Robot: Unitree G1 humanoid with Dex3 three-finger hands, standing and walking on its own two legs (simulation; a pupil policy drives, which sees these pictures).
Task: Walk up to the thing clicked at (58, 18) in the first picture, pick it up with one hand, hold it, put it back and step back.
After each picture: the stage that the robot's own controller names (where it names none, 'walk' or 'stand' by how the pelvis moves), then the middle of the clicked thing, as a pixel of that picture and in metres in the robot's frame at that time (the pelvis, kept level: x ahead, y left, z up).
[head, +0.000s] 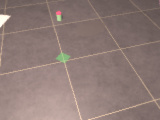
stand; (59, 16) +1.95 +0.34 -0.72
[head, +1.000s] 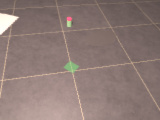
walk; (69, 22) +1.83 +0.16 -0.71
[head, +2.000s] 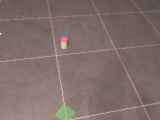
walk; (64, 43) +1.26 +0.15 -0.71
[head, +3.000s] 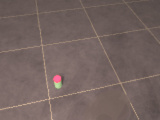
walk; (57, 82) +0.80 +0.20 -0.71
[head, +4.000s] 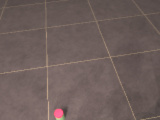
walk; (59, 115) +0.50 +0.23 -0.69
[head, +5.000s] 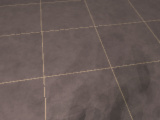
stand; out of the picture +0.33 +0.15 -0.70
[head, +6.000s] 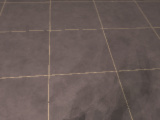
stand; out of the picture +0.34 +0.13 -0.71
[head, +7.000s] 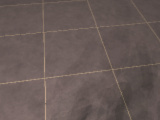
stand; out of the picture +0.32 +0.16 -0.72
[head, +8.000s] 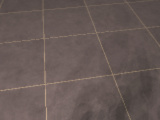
stand; out of the picture +0.30 +0.16 -0.73
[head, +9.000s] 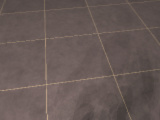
stand; out of the picture +0.30 +0.16 -0.73
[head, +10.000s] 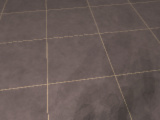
stand; out of the picture +0.30 +0.16 -0.73
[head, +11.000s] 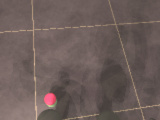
go down; (50, 100) +0.35 +0.15 -0.53
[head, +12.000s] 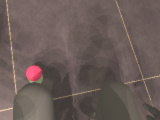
go down; (35, 75) +0.39 +0.19 -0.32
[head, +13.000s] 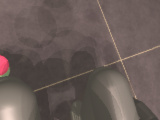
close in; out of the picture +0.38 +0.22 -0.24
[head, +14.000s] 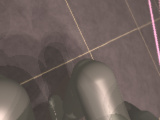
close; out of the picture +0.38 +0.23 -0.22
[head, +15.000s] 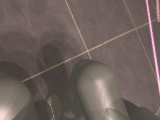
close; out of the picture +0.37 +0.23 -0.23
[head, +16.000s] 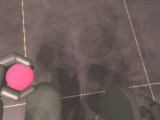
lift; (21, 81) +0.31 +0.22 -0.06
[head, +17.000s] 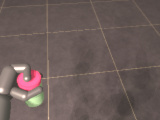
hold; (31, 89) +0.32 +0.17 +0.04
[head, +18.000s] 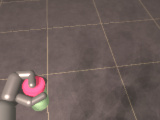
hold; (37, 94) +0.31 +0.17 +0.00
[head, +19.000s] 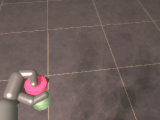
hold; (38, 93) +0.31 +0.16 +0.01
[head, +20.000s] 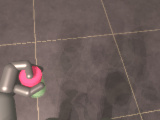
crouch; (33, 82) +0.35 +0.17 -0.06
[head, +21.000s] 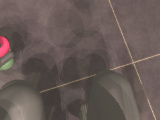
lower; (0, 54) +0.42 +0.23 -0.14
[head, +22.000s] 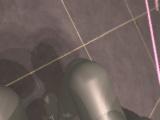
lower; out of the picture +0.41 +0.26 -0.23
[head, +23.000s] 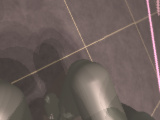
lower; out of the picture +0.41 +0.26 -0.23
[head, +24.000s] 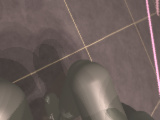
lower; out of the picture +0.40 +0.26 -0.23
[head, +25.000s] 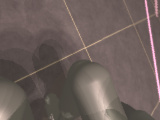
lower; out of the picture +0.40 +0.26 -0.23
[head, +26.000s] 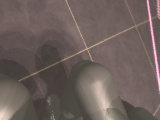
open; out of the picture +0.38 +0.25 -0.23
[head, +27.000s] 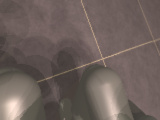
stand; out of the picture +0.39 +0.23 -0.23
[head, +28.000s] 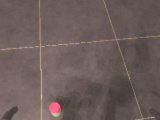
stand; (55, 109) +0.37 +0.15 -0.58
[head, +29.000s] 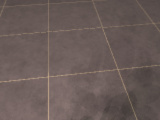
stand; out of the picture +0.35 +0.15 -0.66
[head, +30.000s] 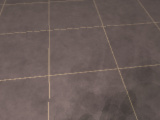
stand; out of the picture +0.35 +0.14 -0.67
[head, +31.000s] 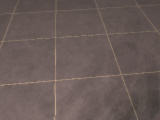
stand; out of the picture +0.37 +0.13 -0.72
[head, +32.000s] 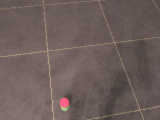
walk; (64, 104) +0.44 +0.10 -0.70
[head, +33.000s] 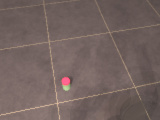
walk; (66, 84) +0.66 +0.14 -0.70
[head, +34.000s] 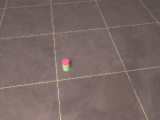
stand; (65, 65) +0.96 +0.18 -0.70
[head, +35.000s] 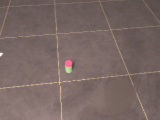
stand; (68, 66) +0.94 +0.14 -0.71
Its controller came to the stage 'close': yes
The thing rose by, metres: 0.71
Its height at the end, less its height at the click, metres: +0.00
